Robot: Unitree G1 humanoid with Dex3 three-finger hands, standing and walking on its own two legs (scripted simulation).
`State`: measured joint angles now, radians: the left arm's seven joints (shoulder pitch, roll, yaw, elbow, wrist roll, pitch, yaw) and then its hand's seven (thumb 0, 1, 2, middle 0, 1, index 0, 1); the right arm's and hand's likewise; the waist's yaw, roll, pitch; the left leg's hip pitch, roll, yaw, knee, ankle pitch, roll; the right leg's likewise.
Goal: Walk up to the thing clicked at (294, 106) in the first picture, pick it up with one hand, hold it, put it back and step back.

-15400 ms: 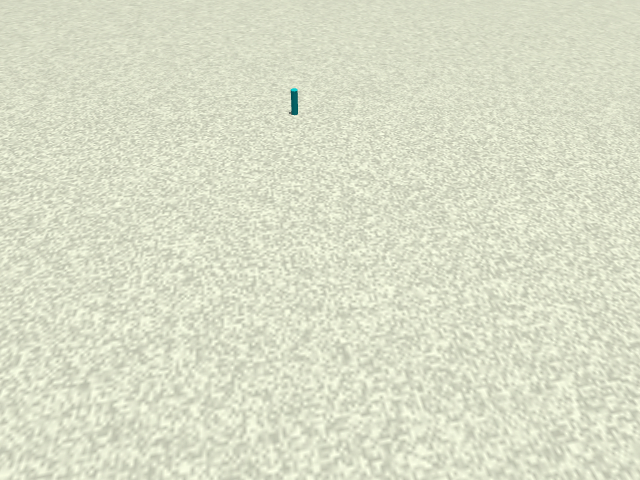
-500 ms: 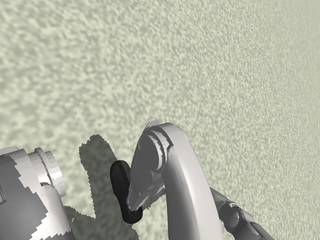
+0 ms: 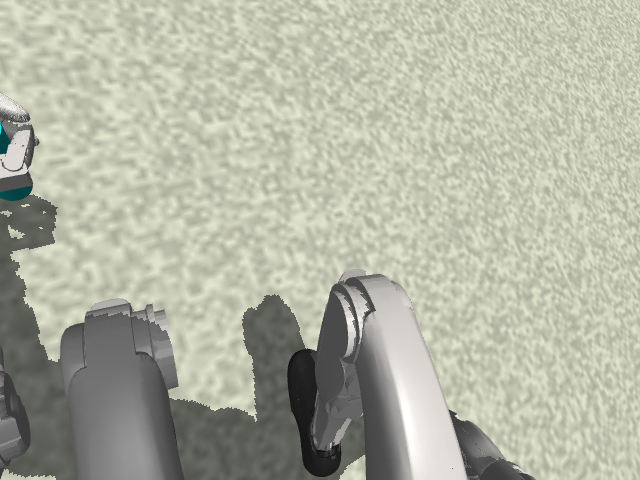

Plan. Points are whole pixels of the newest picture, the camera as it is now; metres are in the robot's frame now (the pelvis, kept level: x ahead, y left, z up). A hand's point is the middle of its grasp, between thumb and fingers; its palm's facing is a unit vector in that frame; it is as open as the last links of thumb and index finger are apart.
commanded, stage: settle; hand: left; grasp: from the side
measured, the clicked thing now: out of the picture +0.48 +0.31 -0.10
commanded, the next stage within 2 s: lift in 1.00 s
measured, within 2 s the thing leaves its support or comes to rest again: neither
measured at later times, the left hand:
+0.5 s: hand out of the picture +0.48 +0.28 +0.00, palm faces +0.21 -0.98 -0.06, open 5.0 cm
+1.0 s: hand out of the picture +0.48 +0.27 +0.03, palm faces +0.22 -0.97 -0.06, open 5.1 cm
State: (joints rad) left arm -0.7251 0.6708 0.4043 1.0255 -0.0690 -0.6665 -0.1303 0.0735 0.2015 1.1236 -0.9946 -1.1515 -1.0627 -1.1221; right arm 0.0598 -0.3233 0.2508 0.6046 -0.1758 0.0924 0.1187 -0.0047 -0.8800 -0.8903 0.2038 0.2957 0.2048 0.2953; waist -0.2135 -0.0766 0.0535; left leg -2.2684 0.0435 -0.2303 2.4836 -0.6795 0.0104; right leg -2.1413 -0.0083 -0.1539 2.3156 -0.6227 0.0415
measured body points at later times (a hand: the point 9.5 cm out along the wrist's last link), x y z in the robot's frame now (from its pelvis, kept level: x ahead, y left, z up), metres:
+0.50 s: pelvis +0.02 -0.01 +0.03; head +0.23 +0.08 +0.42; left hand +0.46 +0.34 +0.00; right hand +0.15 -0.27 -0.08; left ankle +0.08 +0.13 -0.29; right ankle +0.13 -0.13 -0.29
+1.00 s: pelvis +0.01 -0.01 +0.05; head +0.22 +0.07 +0.44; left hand +0.46 +0.33 +0.03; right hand +0.13 -0.27 -0.07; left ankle +0.08 +0.13 -0.29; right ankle +0.13 -0.13 -0.29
